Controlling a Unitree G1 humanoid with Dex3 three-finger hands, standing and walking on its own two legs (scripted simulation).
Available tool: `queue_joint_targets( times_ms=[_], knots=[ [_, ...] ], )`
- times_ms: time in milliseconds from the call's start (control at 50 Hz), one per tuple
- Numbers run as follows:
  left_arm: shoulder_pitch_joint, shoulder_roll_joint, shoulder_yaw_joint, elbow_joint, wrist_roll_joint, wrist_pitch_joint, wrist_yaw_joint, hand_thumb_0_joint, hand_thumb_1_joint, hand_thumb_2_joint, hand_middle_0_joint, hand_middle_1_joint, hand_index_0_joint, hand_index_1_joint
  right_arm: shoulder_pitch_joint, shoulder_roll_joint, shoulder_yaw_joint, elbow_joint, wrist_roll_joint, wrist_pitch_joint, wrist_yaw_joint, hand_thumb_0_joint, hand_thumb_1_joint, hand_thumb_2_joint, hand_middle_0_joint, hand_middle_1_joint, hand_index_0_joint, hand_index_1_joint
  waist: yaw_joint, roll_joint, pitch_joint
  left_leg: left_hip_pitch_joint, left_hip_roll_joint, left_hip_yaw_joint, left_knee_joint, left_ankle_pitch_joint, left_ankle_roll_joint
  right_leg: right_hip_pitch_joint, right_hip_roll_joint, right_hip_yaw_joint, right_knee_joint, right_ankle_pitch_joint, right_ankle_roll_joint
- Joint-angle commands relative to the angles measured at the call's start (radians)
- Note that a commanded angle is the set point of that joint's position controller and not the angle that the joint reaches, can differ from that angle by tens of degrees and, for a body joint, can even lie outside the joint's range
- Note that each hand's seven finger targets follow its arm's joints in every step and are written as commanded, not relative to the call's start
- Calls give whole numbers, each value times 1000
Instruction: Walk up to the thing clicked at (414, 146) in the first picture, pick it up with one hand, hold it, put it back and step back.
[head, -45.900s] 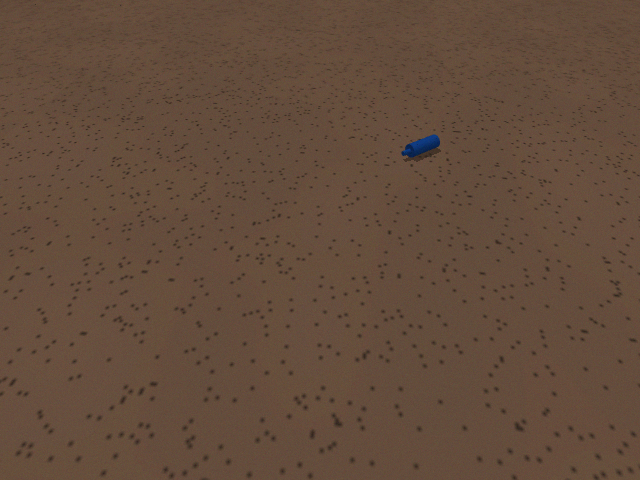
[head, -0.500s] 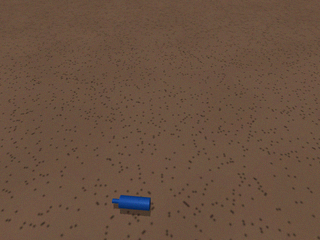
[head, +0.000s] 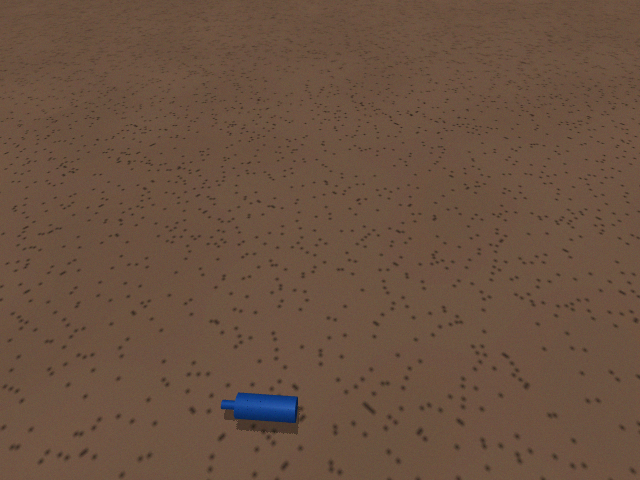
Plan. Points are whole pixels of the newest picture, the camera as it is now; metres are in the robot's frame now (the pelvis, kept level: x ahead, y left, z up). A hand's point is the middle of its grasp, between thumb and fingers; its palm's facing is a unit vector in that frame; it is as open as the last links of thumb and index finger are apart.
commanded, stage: stand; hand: left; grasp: from above
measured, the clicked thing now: (259, 406) +0.48 +0.22 -0.74
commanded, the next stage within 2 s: step back in 1.42 s
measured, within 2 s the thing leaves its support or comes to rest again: neither
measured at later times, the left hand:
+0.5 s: hand out of the picture +0.09 +0.24 -0.15, palm faces +0.01 -0.94 -0.34, open 7.4 cm
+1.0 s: hand out of the picture +0.08 +0.24 -0.15, palm faces +0.00 -0.94 -0.35, open 7.4 cm
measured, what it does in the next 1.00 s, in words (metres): stands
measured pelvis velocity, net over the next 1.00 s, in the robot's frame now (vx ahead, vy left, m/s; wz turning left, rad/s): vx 0.01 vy -0.01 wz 0.00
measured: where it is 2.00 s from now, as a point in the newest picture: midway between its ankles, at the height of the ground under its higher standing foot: outside the picture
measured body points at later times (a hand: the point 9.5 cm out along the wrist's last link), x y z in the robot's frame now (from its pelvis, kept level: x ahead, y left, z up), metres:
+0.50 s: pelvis +0.01 +0.00 +0.00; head +0.02 -0.01 +0.45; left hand +0.09 +0.29 -0.13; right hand +0.09 -0.30 -0.14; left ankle +0.01 +0.14 -0.74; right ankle +0.01 -0.14 -0.74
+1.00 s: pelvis +0.01 -0.01 +0.00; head +0.02 -0.01 +0.45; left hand +0.08 +0.29 -0.13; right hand +0.08 -0.30 -0.14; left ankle +0.01 +0.14 -0.74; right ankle +0.01 -0.14 -0.74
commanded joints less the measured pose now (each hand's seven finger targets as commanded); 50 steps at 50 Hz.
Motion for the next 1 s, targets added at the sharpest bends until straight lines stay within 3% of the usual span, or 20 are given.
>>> queue_joint_targets(
  times_ms=[0, 180, 280, 320, 360, 480, 560, 880, 980],
  knots=[
    [-32, 204, 33, -54, -7, -19, 8, 0, 900, 900, -200, -300, -200, -301, -39, -183, -28, -61, 3, -21, -12, 0, -900, -900, 200, 300, 200, 300, 5, -13, -25, -49, 78, -72, -88, 24, 44, 0, -71, 83, -88, -5, -34],
    [-50, 201, 31, -51, -13, -22, 6, 0, 900, 900, -200, -300, -200, -301, -48, -200, -22, -50, 7, -27, -16, 0, -900, -900, 200, 300, 200, 300, 6, -23, -84, 14, 98, -60, -72, 212, 41, 36, -78, 73, -70, 155, -36],
    [-63, 205, 32, -51, -17, -21, 6, 0, 900, 900, -200, -300, -200, -301, -48, -198, -20, -41, 6, -26, -17, 0, -900, -900, 200, 300, 200, 300, 4, -17, -85, 1, 100, -55, -79, 212, 39, 59, -79, 74, -69, 172, -37],
    [-68, 206, 31, -50, -13, -20, 5, 0, 900, 900, -200, -300, -200, -301, -58, -199, -20, -42, 6, -24, -16, 0, -900, -900, 200, 300, 200, 300, 4, -22, -64, -6, 96, -55, -88, 181, 37, 41, -73, 71, -82, 130, -32],
    [-70, 207, 30, -53, -13, -23, 5, 0, 900, 900, -200, -300, -200, -301, -58, -202, -22, -45, 8, -26, -14, 0, -900, -900, 200, 300, 200, 300, 0, -26, -87, 18, 102, -53, -78, 230, 39, 48, -79, 71, -78, 181, -35],
    [-90, 216, 31, -57, -14, -23, 2, 0, 900, 900, -200, -300, -200, -301, -69, -204, -17, -42, 7, -22, -13, 0, -900, -900, 200, 300, 200, 300, -3, -10, -48, -25, 96, -51, -105, 119, 35, 35, -74, 78, -95, 93, -33],
    [-86, 219, 31, -63, -15, -24, 0, 0, 900, 900, -200, -300, -200, -301, -81, -208, -20, -46, 6, -30, -11, 0, -900, -900, 200, 300, 200, 300, 2, -10, -89, 5, 105, -50, -97, 202, 36, 51, -80, 76, -76, 155, -40],
    [-84, 226, 23, -64, -13, -28, -6, 0, 900, 900, -200, -300, -200, -301, -79, -218, -19, -43, 8, -27, -4, 0, -900, -900, 200, 300, 200, 300, -3, -25, -65, -12, 101, -56, -107, 132, 36, 21, -78, 78, -98, 77, -38],
    [-76, 238, 26, -63, -18, -28, -6, 0, 900, 900, -200, -300, -200, -300, -75, -221, -17, -42, 8, -28, -5, 0, -900, -900, 200, 300, 200, 300, -2, -15, -77, -11, 101, -55, -106, 140, 37, 35, -81, 79, -84, 112, -41]
  ],
)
